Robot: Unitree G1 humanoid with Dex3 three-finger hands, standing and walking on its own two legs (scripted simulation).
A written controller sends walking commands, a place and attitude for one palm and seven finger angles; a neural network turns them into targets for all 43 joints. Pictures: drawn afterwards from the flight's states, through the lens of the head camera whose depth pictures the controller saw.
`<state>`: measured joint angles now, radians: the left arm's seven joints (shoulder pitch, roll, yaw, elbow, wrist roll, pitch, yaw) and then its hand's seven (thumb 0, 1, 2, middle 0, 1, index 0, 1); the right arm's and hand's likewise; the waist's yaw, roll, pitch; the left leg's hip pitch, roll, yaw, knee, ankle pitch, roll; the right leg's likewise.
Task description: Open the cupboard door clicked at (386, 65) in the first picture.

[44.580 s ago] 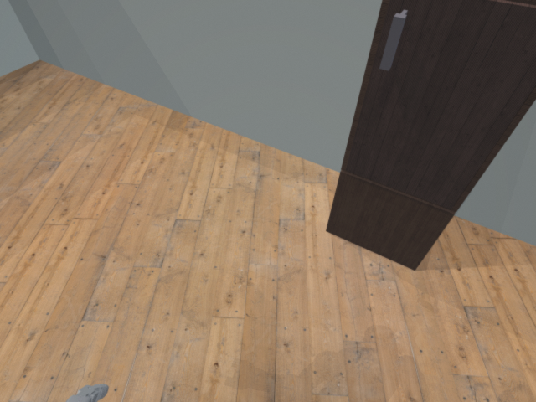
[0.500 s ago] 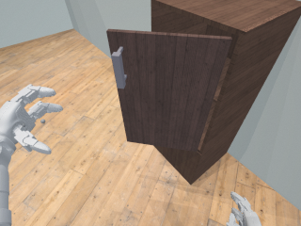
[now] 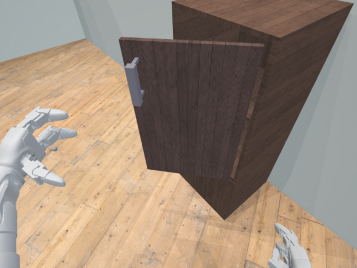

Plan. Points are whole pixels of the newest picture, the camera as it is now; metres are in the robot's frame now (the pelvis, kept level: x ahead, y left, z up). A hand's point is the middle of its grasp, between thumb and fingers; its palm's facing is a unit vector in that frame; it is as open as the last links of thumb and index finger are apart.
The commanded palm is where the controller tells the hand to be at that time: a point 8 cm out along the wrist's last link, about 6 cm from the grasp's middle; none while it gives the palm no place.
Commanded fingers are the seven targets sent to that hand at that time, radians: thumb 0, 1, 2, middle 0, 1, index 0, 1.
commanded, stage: move the hooked fingers beside the handle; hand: left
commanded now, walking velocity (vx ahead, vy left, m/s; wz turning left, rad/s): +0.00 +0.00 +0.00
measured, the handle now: (136, 81) +0.56 +0.17 +0.14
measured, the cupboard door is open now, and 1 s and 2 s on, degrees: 41 41 41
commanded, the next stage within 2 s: none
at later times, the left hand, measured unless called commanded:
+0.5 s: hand (79, 121) +0.38 +0.26 +0.15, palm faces -0.06 -1.00 -0.02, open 14.0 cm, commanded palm +0.35 +0.31 +0.16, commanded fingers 0.00 -0.50 0.30 -0.30 -1.20 -0.30 -1.20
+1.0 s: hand (98, 103) +0.45 +0.24 +0.15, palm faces -0.07 -1.00 -0.01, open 14.0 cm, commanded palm +0.43 +0.30 +0.15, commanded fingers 0.00 -0.50 0.30 -0.30 -1.20 -0.30 -1.20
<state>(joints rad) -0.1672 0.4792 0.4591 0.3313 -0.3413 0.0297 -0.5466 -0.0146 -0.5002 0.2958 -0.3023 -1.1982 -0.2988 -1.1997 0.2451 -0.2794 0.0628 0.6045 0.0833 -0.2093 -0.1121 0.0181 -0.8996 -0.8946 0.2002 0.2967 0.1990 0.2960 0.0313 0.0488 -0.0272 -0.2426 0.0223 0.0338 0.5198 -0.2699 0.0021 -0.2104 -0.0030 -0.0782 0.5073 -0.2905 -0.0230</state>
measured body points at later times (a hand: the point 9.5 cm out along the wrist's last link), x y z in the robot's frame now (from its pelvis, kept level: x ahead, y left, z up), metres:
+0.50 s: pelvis +0.00 +0.01 +0.00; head +0.02 +0.00 +0.45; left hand +0.38 +0.32 +0.15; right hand +0.12 -0.25 -0.10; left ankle +0.00 +0.12 -0.74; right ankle -0.01 -0.10 -0.74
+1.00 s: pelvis +0.01 +0.02 -0.01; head +0.05 +0.02 +0.44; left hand +0.45 +0.30 +0.15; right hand +0.08 -0.25 -0.11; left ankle +0.00 +0.12 -0.74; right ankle -0.01 -0.10 -0.74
